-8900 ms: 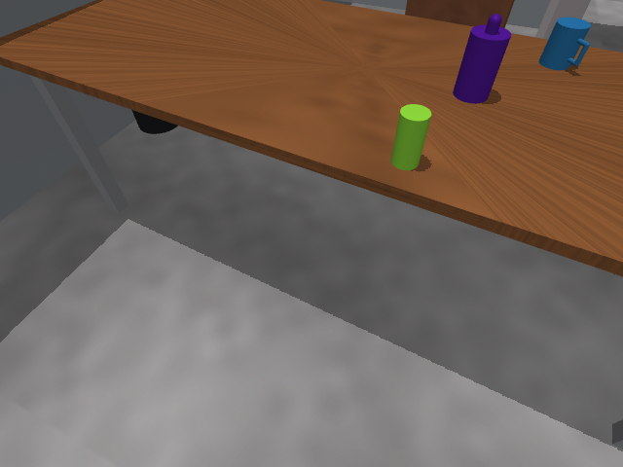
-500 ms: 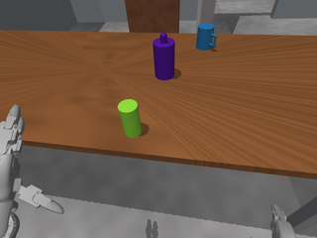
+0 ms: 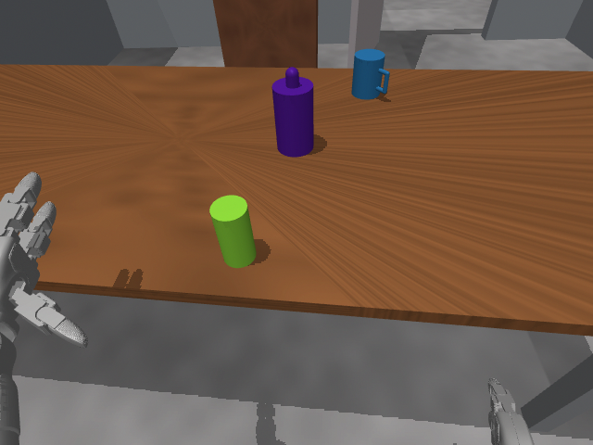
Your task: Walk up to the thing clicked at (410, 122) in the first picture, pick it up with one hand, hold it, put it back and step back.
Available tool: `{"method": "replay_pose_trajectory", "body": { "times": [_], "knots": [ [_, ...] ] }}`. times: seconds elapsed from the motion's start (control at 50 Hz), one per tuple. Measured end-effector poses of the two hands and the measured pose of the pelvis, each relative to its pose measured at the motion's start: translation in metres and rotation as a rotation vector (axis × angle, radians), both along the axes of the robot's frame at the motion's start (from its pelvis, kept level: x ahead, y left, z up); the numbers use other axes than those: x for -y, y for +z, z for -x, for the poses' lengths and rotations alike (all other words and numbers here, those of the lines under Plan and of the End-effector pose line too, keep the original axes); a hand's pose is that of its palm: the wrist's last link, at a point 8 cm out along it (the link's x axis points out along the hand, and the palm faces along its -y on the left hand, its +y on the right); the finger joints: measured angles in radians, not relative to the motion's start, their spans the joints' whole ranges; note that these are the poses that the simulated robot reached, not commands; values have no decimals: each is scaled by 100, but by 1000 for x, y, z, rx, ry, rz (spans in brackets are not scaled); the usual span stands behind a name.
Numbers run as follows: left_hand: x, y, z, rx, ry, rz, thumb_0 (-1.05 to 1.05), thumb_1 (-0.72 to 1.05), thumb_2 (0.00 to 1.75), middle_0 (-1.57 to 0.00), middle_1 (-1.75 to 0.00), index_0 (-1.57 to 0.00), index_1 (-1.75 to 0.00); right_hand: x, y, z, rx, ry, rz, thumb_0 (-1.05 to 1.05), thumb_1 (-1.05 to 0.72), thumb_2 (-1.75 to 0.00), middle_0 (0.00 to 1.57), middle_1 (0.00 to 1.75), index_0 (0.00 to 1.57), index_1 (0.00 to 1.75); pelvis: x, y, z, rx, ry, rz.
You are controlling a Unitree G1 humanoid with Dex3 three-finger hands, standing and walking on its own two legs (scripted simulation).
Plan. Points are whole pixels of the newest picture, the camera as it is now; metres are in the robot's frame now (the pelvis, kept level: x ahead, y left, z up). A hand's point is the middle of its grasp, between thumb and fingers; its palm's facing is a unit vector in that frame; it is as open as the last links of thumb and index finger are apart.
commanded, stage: go down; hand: left
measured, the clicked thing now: (234, 233) +0.42 +0.14 +0.04
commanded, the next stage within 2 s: none
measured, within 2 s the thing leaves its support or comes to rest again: neither
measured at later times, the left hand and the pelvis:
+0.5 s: hand (53, 243) +0.30 +0.32 +0.16, palm faces +0.13 -0.98 -0.13, open 17.7 cm; pelvis -0.01 +0.00 +0.00, yaw +0 degrees
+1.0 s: hand (47, 233) +0.32 +0.34 +0.16, palm faces +0.10 -0.99 -0.07, open 17.7 cm; pelvis +0.00 +0.00 +0.00, yaw +1 degrees
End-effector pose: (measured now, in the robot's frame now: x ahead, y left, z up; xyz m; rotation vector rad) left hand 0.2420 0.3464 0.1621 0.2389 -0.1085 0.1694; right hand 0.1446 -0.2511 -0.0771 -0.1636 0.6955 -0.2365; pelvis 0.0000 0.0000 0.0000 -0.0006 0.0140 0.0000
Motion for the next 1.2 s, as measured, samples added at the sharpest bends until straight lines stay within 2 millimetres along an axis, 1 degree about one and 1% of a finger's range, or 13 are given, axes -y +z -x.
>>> {"method": "replay_pose_trajectory", "body": {
  "times": [0.1,0.2,0.36,0.48,0.6,0.7,0.9,1.2],
  "knots": [
    [-2,1,2,11,7,9,-1,-60,1,-7,-2,-6,-4,3,4,-3,17,5,21,-1,51,-6,6,6,5,5,0,0,0,2,2,1],
    [-11,5,1,18,17,21,-1,-60,2,-7,-3,-5,-5,7,4,0,11,9,36,-1,50,-6,6,6,5,5,2,-1,4,3,8,1],
    [-18,4,-15,-41,-23,69,-1,-61,3,-7,-3,-5,-5,3,0,6,9,24,43,-1,51,-6,6,6,5,5,4,-1,11,-9,14,2],
    [-24,7,-27,-49,-37,106,-1,-61,3,-7,-3,-5,-5,12,2,13,20,1,70,-1,51,-6,6,6,5,5,4,-1,13,-21,9,0],
    [-29,2,-33,-72,-41,131,-1,-60,3,-6,-3,-5,-4,15,4,19,17,-4,90,-1,52,-6,6,6,5,5,4,-1,12,-29,4,0],
    [-33,0,-35,-83,-40,141,-1,-59,3,-6,-2,-5,-4,14,5,15,25,1,98,-1,52,-6,6,6,5,5,4,-1,13,-36,4,2],
    [-43,5,-42,-87,-52,160,-1,-58,3,-6,-2,-5,-3,12,6,7,34,4,113,-1,52,-6,6,6,5,5,4,-1,7,-53,10,4],
    [-48,2,-56,-108,-71,194,-1,-56,3,-5,-1,-4,-3,8,7,-1,33,7,131,-1,52,-6,6,6,5,5,1,-1,-3,-72,10,7]
  ]
}}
